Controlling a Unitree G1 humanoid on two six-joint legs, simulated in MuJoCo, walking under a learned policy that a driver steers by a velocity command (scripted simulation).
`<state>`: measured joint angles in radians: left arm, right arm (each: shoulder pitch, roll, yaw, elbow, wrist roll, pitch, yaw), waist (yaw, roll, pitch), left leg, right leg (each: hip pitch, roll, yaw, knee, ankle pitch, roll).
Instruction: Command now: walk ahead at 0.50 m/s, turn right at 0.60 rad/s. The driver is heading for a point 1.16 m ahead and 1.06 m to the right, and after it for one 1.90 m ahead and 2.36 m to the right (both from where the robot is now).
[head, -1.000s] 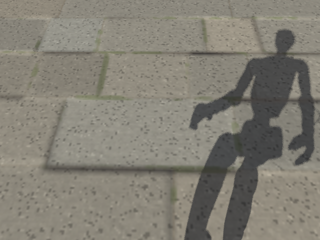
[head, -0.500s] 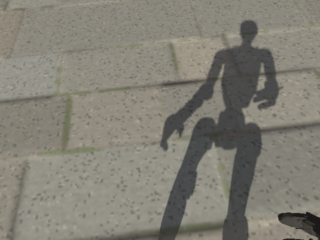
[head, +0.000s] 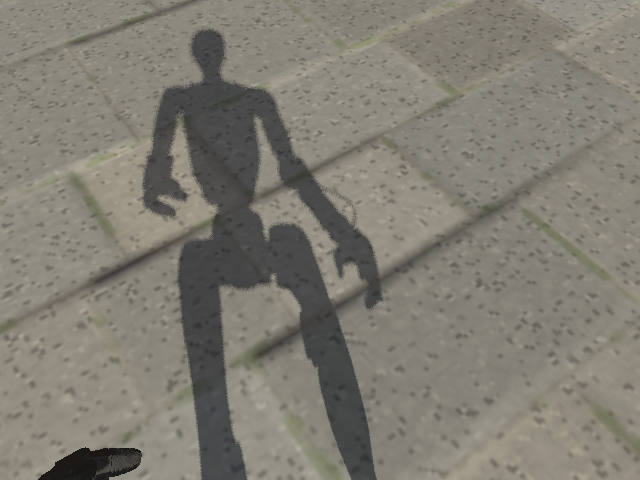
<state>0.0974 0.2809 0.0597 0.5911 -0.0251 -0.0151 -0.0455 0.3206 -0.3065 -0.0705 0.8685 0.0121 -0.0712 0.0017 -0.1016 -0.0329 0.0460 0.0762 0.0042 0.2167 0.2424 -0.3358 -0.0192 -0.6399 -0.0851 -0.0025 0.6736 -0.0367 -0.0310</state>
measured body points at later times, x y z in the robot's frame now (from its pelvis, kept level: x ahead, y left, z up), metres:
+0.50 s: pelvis +0.29 -0.03 +0.00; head +0.32 -0.05 +0.45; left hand +0.41 +0.24 -0.10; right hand +0.46 -0.32 -0.07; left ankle +0.49 +0.06 -0.71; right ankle +0.18 -0.11 -0.73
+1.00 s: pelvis +0.56 -0.10 +0.00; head +0.59 -0.11 +0.45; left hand +0.86 +0.03 -0.07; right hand +0.45 -0.36 -0.12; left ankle +0.49 +0.05 -0.73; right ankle +0.67 -0.28 -0.71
